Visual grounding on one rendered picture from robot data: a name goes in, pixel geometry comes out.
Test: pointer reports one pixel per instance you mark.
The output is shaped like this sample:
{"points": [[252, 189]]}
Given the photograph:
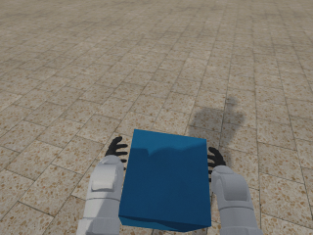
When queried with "right robot hand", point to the right robot hand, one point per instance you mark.
{"points": [[217, 158]]}

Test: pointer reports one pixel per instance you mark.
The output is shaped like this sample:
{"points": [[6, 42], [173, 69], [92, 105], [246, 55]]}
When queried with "left robot hand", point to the left robot hand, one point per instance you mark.
{"points": [[114, 146]]}

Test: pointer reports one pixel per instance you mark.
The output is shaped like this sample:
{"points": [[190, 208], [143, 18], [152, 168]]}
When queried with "left robot forearm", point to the left robot forearm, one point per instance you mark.
{"points": [[103, 197]]}

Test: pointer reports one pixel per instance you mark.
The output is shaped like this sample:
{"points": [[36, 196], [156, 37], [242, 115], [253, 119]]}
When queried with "right robot forearm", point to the right robot forearm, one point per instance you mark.
{"points": [[234, 203]]}

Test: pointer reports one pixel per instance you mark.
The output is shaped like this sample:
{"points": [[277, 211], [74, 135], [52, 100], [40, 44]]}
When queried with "carton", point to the carton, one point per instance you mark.
{"points": [[166, 183]]}

